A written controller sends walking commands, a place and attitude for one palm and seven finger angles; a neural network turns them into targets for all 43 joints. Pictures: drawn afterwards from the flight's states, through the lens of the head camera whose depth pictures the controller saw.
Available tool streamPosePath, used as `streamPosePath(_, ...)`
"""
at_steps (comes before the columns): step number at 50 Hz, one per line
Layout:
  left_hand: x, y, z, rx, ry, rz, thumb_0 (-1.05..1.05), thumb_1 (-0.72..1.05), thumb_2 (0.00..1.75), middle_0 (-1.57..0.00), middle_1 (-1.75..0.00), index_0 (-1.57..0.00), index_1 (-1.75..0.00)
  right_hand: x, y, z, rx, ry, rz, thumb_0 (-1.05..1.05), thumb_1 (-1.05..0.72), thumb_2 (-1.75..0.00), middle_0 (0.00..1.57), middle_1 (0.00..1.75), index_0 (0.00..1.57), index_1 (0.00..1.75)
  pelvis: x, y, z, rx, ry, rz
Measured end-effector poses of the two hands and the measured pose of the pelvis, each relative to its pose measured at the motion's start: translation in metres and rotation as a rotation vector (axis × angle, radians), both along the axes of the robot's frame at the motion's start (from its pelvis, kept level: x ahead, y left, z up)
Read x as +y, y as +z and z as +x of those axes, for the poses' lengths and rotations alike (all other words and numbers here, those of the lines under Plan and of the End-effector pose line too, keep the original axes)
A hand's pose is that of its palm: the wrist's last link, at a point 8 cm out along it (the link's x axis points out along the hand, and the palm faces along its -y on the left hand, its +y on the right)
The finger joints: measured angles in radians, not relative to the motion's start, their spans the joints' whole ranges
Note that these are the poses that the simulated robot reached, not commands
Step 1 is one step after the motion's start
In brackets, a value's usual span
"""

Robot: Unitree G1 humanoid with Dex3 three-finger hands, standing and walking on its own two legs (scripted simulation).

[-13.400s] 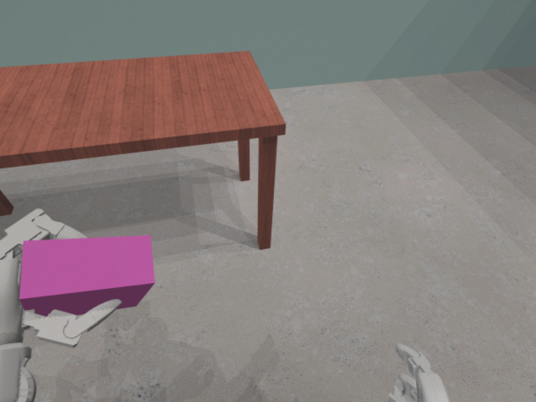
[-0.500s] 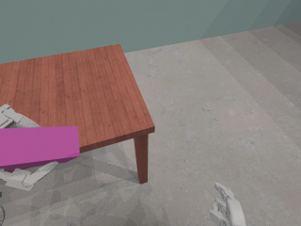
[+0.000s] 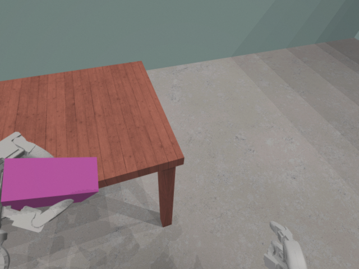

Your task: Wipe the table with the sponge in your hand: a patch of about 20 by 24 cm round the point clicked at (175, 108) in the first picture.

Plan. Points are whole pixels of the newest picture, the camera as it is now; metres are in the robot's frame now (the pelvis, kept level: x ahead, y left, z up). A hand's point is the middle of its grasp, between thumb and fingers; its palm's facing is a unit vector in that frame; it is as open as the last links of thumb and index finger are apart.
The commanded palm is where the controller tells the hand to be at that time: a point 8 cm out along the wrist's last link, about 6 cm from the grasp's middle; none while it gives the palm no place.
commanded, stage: come to a stop and stand still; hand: left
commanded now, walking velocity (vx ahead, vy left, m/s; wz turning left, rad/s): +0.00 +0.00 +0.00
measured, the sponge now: (63, 183) +0.22 +0.21 +0.14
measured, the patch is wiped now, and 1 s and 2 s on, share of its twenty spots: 0.00 0.00 0.00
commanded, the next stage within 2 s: look again from close up in 0.44 s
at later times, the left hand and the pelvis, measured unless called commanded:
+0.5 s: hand (30, 193) +0.20 +0.25 +0.16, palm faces +0.37 -0.84 -0.40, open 9.7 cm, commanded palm +0.14 +0.29 +0.18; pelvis -0.02 +0.01 +0.00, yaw +0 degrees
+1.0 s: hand out of the picture +0.22 +0.31 +0.16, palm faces +0.44 -0.82 -0.36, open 9.7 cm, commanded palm +0.15 +0.32 +0.18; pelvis -0.01 +0.04 +0.00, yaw +1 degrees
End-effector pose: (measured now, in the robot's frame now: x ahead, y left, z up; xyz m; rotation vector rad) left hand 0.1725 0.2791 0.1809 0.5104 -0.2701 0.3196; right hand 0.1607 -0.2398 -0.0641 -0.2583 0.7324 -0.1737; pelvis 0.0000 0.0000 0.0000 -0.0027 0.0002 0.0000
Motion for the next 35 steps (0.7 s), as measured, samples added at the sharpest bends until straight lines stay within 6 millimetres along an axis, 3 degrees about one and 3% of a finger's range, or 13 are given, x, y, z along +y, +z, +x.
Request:
streamPosePath(12, 0.0, -0.015, -0.011, 0.042, 0.037, -0.091, -0.01, -0.46, 1.0, -0.78, -1.35, -0.79, -1.34, 0.026, -0.015, -0.021, 0.021, 0.037, 0.074, 0.01, -0.91, -0.9, 0.2, 0.3, 0.21, 0.3, 0.004, 0.001, -0.014, -0.003, -0.004, -0.008)
streamPosePath(20, 0.004, -0.01, -0.012, 0.04, 0.022, -0.066, -0.01, -0.45, 1.0, -0.78, -1.35, -0.79, -1.34, 0.024, -0.016, -0.037, 0.056, 0.021, 0.058, 0.01, -0.9, -0.9, 0.2, 0.3, 0.21, 0.3, 0.007, 0.002, -0.019, -0.002, -0.004, -0.009)
streamPosePath(27, 0.008, -0.011, -0.015, 0.05, 0.029, -0.061, -0.01, -0.45, 1.0, -0.78, -1.35, -0.79, -1.34, 0.019, -0.015, -0.04, 0.051, 0.008, 0.043, 0.01, -0.91, -0.9, 0.2, 0.3, 0.21, 0.3, 0.009, 0.002, -0.021, -0.001, -0.004, -0.01)
streamPosePath(30, 0.032, 0.01, -0.003, -0.035, 0.024, 0.09, -0.01, -0.46, 1.0, -0.78, -1.35, -0.79, -1.34, 0.02, -0.015, -0.041, 0.061, 0.058, 0.016, 0.01, -0.91, -0.9, 0.2, 0.3, 0.21, 0.3, 0.007, 0.0, -0.028, 0.002, 0.007, -0.02)
streamPosePath(33, 0.055, 0.017, 0.002, -0.111, 0.081, 0.045, -0.01, -0.46, 1.0, -0.78, -1.35, -0.79, -1.34, 0.023, -0.01, -0.042, 0.043, 0.066, 0.027, 0.01, -0.91, -0.9, 0.2, 0.3, 0.21, 0.3, 0.011, 0.001, -0.032, -0.006, -0.006, -0.016)
streamPosePath(35, 0.055, 0.012, 0.0, -0.111, 0.073, -0.003, -0.01, -0.46, 1.0, -0.78, -1.35, -0.79, -1.34, 0.026, -0.005, -0.042, 0.014, 0.061, 0.032, 0.01, -0.91, -0.9, 0.2, 0.3, 0.21, 0.3, 0.018, 0.002, -0.03, -0.008, -0.013, -0.012)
